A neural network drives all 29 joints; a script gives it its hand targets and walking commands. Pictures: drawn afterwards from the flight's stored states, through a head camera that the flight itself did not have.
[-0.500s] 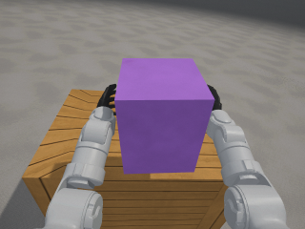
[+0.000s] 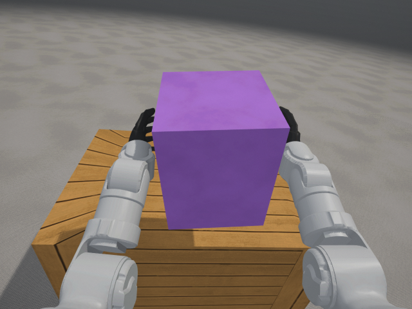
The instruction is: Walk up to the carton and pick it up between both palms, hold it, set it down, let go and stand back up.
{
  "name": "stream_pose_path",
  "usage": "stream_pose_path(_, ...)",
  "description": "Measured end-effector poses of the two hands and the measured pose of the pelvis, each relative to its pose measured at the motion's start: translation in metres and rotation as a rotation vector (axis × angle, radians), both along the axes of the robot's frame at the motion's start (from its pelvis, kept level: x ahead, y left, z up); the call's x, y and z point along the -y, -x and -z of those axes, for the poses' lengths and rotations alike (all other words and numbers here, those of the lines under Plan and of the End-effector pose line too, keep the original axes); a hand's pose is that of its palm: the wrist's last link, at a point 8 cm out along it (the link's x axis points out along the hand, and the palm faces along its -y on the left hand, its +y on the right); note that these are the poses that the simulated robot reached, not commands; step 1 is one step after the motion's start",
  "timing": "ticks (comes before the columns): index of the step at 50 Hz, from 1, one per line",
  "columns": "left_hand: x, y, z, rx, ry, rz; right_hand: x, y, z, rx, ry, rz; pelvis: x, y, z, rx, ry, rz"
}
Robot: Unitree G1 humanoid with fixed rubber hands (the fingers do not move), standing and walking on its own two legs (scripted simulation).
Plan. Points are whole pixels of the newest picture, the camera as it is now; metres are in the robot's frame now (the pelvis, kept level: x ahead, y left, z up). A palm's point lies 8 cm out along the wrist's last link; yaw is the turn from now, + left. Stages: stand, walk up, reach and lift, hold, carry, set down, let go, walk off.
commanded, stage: hold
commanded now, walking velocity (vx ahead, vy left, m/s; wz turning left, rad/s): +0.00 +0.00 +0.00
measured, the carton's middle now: (213, 149) +0.41 -0.01 +0.19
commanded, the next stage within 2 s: none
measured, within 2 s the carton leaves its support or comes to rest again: neither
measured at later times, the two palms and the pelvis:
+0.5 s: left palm (140, 149) +0.39 +0.14 +0.19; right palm (285, 147) +0.39 -0.15 +0.22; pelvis +0.00 +0.00 +0.00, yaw +0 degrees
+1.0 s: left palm (138, 139) +0.38 +0.14 +0.21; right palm (288, 139) +0.39 -0.15 +0.24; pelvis +0.00 +0.00 +0.00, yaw +0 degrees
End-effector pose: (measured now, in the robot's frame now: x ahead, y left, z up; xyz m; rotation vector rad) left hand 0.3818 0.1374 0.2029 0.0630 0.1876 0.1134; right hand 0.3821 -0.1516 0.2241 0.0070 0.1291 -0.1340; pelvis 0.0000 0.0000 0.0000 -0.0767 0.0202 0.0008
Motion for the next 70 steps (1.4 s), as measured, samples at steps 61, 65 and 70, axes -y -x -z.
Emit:
stream_pose_path(61, -0.002, -0.002, 0.009, -0.088, -0.046, 0.030, -0.003, -0.003, 0.005, -0.080, 0.004, 0.014, 0.002, -0.001, 0.000, 0.009, -0.002, -0.001)
stream_pose_path(65, -0.002, -0.003, 0.006, -0.072, -0.011, 0.019, -0.003, -0.004, 0.001, -0.063, 0.004, 0.012, 0.002, -0.001, 0.000, 0.009, -0.002, -0.001)
stream_pose_path(70, -0.004, -0.002, -0.015, 0.006, -0.002, 0.003, -0.005, -0.005, -0.020, 0.015, 0.005, 0.001, 0.002, -0.004, -0.001, 0.006, -0.003, -0.001)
